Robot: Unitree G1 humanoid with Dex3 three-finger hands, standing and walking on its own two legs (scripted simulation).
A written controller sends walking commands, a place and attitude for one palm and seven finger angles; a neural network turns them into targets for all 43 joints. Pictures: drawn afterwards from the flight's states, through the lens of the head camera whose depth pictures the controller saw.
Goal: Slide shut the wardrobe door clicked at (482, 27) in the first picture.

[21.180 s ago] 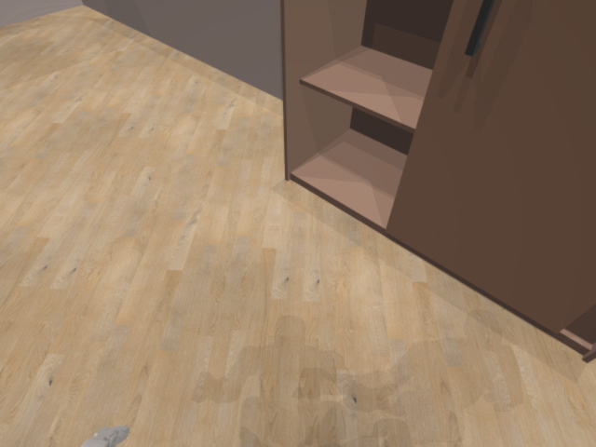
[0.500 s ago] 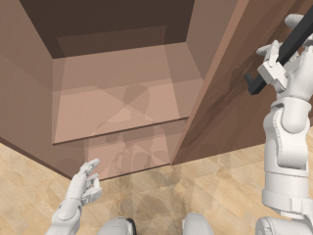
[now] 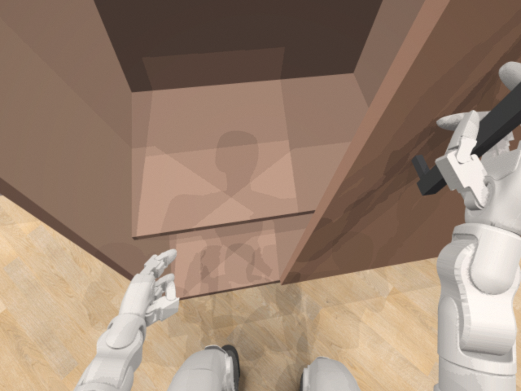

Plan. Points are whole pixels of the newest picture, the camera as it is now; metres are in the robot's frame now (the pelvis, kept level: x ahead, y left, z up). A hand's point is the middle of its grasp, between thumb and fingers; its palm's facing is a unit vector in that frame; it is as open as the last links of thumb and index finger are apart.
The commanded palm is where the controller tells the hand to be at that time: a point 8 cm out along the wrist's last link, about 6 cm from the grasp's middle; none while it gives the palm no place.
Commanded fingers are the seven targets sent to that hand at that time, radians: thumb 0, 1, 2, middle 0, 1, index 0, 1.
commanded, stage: step sideways, sliding the door along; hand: right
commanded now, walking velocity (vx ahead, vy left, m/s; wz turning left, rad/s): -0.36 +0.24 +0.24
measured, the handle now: (498, 100) +0.38 -0.22 +0.23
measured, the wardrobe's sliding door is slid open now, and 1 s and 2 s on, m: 0.38 0.13 0.00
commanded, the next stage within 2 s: none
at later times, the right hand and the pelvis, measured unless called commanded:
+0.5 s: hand (323, 181) +0.31 -0.05 +0.19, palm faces +0.17 +0.98 -0.02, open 7.2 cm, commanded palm +0.28 -0.06 +0.19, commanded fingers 0.00 -0.90 -0.90 0.45 1.40 0.45 1.40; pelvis -0.06 +0.08 -0.01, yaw +7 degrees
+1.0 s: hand (202, 201) +0.28 +0.06 +0.20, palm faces +0.15 +0.99 -0.07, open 7.2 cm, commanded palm +0.25 +0.05 +0.20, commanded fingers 0.00 -0.90 -0.90 0.45 1.40 0.45 1.40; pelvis -0.13 +0.19 -0.01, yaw +12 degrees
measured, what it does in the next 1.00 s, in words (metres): steps to the left: right foot, then left foot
